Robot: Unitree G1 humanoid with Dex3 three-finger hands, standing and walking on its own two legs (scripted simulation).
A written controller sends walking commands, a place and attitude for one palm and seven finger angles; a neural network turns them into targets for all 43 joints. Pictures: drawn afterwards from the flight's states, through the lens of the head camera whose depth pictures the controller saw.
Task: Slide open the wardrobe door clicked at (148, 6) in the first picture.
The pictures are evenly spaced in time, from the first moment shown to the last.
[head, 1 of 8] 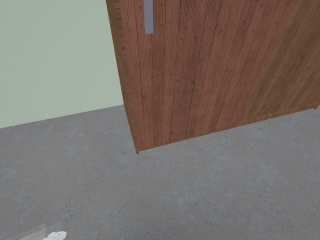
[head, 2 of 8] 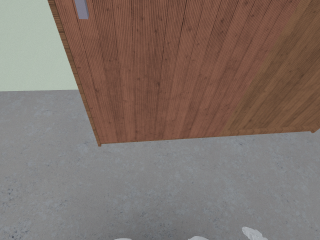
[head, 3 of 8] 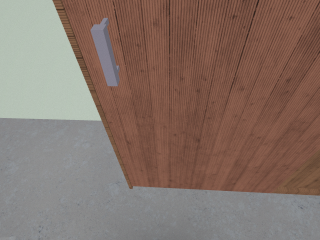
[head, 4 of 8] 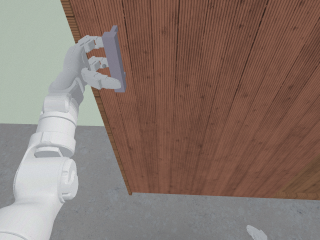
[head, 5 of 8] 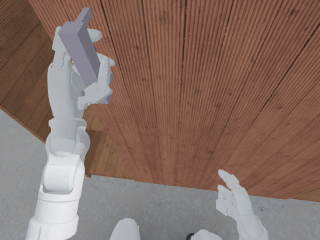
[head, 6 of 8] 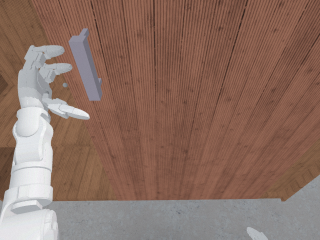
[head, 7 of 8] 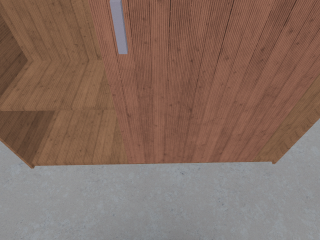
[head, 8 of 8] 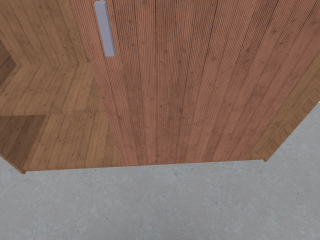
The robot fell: no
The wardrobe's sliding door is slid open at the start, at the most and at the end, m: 0.00 0.67 0.66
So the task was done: yes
